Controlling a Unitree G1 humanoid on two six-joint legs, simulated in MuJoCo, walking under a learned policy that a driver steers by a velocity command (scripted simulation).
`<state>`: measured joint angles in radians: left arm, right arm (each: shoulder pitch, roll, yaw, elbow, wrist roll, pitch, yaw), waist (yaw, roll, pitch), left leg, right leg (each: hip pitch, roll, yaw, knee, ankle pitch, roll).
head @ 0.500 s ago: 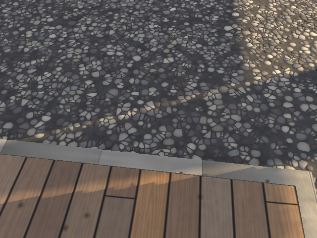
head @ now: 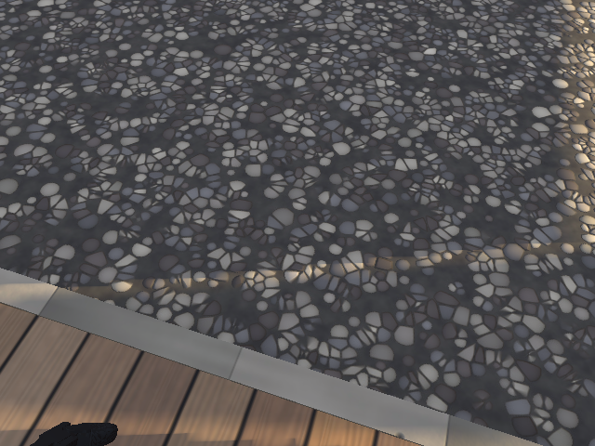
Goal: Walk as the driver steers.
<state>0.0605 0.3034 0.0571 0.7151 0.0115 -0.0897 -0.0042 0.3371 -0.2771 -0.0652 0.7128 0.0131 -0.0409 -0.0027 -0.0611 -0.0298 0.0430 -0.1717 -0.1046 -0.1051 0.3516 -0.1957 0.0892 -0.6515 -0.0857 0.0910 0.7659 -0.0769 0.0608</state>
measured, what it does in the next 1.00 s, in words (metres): walks ahead, turning left: right foot, then left foot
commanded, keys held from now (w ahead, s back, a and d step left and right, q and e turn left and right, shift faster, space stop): w+q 1.00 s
